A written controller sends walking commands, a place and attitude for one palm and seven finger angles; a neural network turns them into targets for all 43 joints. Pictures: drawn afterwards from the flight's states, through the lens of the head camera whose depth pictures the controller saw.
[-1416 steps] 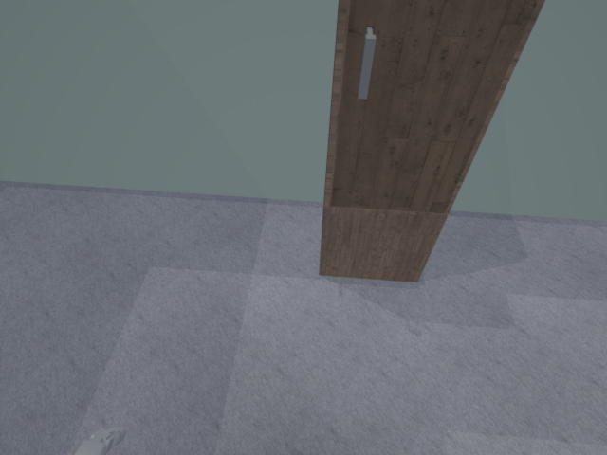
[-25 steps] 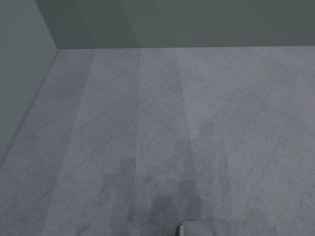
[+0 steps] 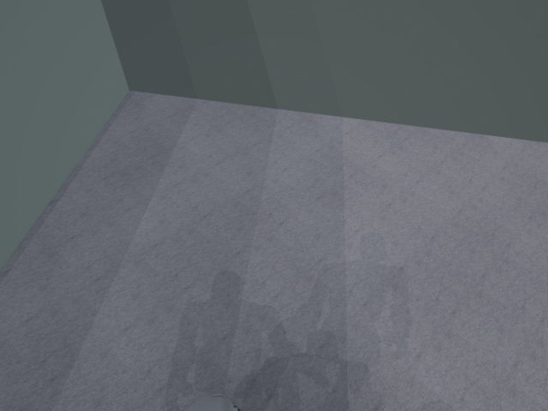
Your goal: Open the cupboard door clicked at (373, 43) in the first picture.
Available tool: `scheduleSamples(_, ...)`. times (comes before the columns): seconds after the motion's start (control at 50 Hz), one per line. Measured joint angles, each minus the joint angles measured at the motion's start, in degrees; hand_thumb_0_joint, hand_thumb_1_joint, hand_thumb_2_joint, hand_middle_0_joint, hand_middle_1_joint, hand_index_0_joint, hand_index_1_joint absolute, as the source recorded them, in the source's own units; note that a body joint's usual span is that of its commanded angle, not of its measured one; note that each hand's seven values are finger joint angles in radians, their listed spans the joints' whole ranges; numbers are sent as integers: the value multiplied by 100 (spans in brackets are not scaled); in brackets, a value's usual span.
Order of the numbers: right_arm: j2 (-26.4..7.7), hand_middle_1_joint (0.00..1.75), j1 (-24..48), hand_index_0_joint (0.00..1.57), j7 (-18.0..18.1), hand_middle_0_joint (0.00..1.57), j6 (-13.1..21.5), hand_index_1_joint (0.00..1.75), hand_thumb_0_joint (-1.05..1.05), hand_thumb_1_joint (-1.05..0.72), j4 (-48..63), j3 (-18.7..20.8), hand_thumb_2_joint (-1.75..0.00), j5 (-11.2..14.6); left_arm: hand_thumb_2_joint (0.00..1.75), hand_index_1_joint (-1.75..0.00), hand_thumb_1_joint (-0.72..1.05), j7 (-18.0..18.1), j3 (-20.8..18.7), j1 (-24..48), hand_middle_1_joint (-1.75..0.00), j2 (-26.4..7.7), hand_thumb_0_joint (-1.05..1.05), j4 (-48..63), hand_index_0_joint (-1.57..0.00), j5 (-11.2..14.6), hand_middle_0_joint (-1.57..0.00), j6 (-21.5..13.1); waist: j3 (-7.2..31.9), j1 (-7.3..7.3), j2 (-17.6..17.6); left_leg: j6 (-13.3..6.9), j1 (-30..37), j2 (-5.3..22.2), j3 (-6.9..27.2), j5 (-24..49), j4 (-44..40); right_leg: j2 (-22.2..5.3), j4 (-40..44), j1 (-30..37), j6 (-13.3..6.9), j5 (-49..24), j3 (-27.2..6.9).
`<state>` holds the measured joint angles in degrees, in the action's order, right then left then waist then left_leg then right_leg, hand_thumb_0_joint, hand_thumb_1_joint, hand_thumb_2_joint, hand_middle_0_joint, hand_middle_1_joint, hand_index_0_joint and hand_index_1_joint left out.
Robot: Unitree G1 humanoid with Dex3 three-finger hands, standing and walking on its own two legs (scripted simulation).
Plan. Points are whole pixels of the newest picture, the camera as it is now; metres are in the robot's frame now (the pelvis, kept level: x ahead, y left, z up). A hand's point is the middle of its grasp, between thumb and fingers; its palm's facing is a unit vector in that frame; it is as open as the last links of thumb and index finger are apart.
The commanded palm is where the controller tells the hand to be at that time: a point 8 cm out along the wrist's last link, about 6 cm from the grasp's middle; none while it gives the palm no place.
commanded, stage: turn to face it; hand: left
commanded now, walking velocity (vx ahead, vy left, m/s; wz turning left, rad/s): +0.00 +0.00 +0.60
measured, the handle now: out of the picture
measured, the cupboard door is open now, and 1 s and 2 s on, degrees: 49 49 49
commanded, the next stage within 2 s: none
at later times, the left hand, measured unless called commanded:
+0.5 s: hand out of the picture +0.14 +0.17 -0.14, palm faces +0.25 -0.92 -0.30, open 7.4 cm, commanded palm none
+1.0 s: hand out of the picture +0.03 +0.17 -0.16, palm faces +0.59 -0.76 -0.27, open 7.4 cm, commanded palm none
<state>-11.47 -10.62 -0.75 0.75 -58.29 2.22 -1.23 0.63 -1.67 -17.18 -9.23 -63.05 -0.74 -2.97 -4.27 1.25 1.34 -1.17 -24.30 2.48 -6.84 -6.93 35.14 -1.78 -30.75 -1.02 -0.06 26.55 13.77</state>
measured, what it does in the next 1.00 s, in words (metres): walks ahead, turning left: right foot, then left foot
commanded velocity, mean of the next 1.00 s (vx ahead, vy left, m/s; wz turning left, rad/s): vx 0.00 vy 0.00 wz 0.60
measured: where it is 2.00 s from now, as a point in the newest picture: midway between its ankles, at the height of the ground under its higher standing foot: outside the picture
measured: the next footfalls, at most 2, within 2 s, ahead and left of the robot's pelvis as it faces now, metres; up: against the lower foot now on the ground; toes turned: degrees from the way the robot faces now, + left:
right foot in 0.44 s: +0.14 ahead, -0.16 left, +0.00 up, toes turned +12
left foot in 0.84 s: +0.09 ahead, +0.07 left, +0.00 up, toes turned +37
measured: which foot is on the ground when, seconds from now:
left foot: down 0.00-0.44, up 0.46-0.82, down 0.84-1.00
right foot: down 0.00-0.00, up 0.02-0.42, down 0.44-0.84, up 0.86-1.00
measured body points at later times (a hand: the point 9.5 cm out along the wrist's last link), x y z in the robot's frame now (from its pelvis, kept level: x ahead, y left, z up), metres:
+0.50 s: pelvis +0.08 -0.06 +0.01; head +0.14 -0.07 +0.45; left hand +0.13 +0.21 -0.11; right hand +0.20 -0.29 -0.15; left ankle +0.07 +0.07 -0.68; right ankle +0.10 -0.17 -0.72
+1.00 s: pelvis +0.12 -0.05 +0.01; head +0.15 +0.00 +0.45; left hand +0.00 +0.21 -0.14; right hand +0.36 -0.19 -0.12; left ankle +0.06 +0.04 -0.72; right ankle +0.16 -0.18 -0.65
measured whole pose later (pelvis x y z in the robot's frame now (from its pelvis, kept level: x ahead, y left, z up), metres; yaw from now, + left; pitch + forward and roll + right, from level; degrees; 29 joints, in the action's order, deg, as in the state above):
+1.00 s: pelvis +0.12 -0.05 +0.01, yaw +35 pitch +1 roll +0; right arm -12.7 -6.0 -0.4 -1.7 -51.3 2.7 -1.0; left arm 0.9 -4.0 -11.3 -15.2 -53.4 -1.0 3.3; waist -6.4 -0.8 2.5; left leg -1.5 -16.5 -0.8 -2.3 -17.1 33.0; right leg -6.0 -65.8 -27.0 5.0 26.8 2.6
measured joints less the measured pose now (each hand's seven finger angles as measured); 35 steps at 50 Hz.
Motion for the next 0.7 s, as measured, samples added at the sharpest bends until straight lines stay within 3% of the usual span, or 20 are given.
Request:
scheduleSamples(0.02,-18,30,22,20,12,20,25,30,1,-92,50,6,-90,-26,90,-30,92,-6,-1,-9,-30,4,0,5,-20,41,-20,65,-2,16,11,-198,-27,-61,25,-217,121,-97,-786,-309,83,111,-44)
scheduleSamples(0.06,7,30,88,20,61,20,27,30,0,-92,122,-13,-90,-17,90,-30,91,11,-15,92,-30,-46,0,75,-20,68,-20,216,-80,-1,84,-361,-66,-179,59,-622,378,-110,-2478,-1055,169,506,-546)
scheduleSamples(0.1,35,30,86,20,106,20,6,30,0,-92,181,-19,-90,-9,90,-30,91,24,-63,269,-30,-92,0,190,-20,40,-20,316,-106,-39,73,-327,1,-245,139,-690,284,-89,-3471,-1706,247,426,-862)
scheduleSamples(0.14,61,30,68,20,144,20,-12,30,0,-91,211,-30,-90,-11,90,-30,91,12,-115,500,-30,-130,1,350,-20,6,-20,364,-132,-81,33,-276,95,-312,245,-570,32,-143,-3755,-2206,334,76,-1067)
scheduleSamples(0.24,114,30,39,20,107,20,-109,30,0,-91,252,-39,-90,-16,90,-30,91,-7,-190,912,-30,-206,0,791,-20,-20,-20,398,-102,-106,-114,-238,256,-389,565,-340,-468,-234,-3130,-2796,454,-387,-1388)
scheduleSamples(0.34,75,30,-5,21,52,20,-226,30,0,-91,356,56,-90,-44,90,-30,91,7,-207,1087,-30,-267,0,1026,-19,-30,-20,454,4,11,-266,-77,289,-396,916,-355,-541,-149,-2022,-2596,486,-386,-1390)
scheduleSamples(0.42,-26,30,-50,21,34,20,-320,30,0,-90,432,155,-90,-21,90,-30,91,14,-184,1086,-30,-296,0,1187,-19,-14,-20,377,63,71,-356,120,160,-443,1215,-525,-266,44,-609,-1918,423,-749,-1270)
scheduleSamples(0.46,-117,30,-44,21,27,20,-366,30,0,-90,423,228,-90,26,90,-30,91,46,-165,1029,-30,-273,0,1239,-20,-53,-20,281,74,31,-393,196,-85,-477,1255,-1200,373,46,-253,-1727,183,-866,-1182)
scheduleSamples(0.5,-233,30,7,21,13,20,-431,30,0,-90,395,293,-90,21,90,-30,90,77,-103,964,-30,-199,0,1235,-20,-64,-20,263,2,56,-423,259,-439,-522,1118,-1915,1645,-36,-313,-1615,-8,-790,-1008)
scheduleSamples(0.56,-337,30,69,20,-28,20,-496,30,0,-91,378,323,-90,11,90,-30,90,102,-54,786,-30,-132,0,1192,-20,-46,-20,280,-42,87,-319,404,-734,-396,782,-1865,2963,-209,-51,-1325,-81,-813,-794)
scheduleSamples(0.62,-353,30,132,20,-66,20,-529,30,0,-91,396,303,-90,27,90,-30,90,91,-24,628,-30,-117,0,1138,-20,-43,-20,280,-90,104,-146,502,-651,-218,586,-1725,2968,-370,174,-1089,-81,-835,-565)
scheduleSamples(0.7,-358,30,287,20,-95,19,-549,30,0,-91,412,245,-90,41,90,-30,91,73,-16,460,-30,-129,0,1099,-20,-58,-20,259,-204,18,-11,524,-262,-84,408,-1736,1990,-525,185,-918,-60,-720,-227)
